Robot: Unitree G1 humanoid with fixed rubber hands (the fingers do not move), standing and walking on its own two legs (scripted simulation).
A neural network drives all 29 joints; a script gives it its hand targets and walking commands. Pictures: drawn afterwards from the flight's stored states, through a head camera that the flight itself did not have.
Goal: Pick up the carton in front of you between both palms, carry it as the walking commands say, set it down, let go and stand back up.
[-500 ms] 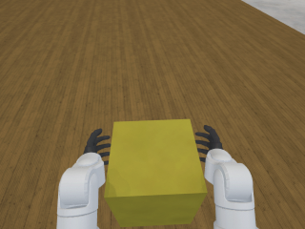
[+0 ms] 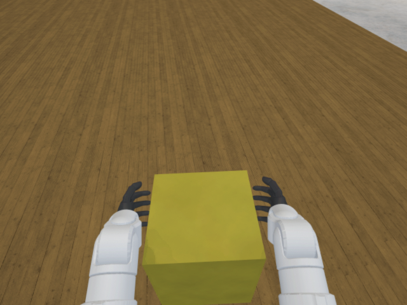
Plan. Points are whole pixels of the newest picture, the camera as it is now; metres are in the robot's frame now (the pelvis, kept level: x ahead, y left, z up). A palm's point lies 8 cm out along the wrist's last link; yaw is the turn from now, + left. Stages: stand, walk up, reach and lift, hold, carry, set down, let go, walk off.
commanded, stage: carry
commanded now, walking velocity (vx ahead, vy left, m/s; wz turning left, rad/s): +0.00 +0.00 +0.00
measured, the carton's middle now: (203, 240) +0.29 +0.00 -0.07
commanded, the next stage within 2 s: hold in 0.54 s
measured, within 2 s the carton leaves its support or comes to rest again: neither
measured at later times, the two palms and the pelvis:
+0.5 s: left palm (129, 226) +0.27 +0.15 +0.04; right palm (280, 221) +0.27 -0.15 +0.04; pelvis -0.02 +0.00 +0.00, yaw +0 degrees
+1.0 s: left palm (130, 235) +0.24 +0.14 +0.05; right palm (293, 237) +0.23 -0.16 +0.06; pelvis -0.05 +0.00 +0.01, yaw -4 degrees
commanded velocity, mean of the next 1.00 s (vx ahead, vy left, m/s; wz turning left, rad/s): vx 0.00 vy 0.00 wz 0.00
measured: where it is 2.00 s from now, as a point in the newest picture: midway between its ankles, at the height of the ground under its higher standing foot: outside the picture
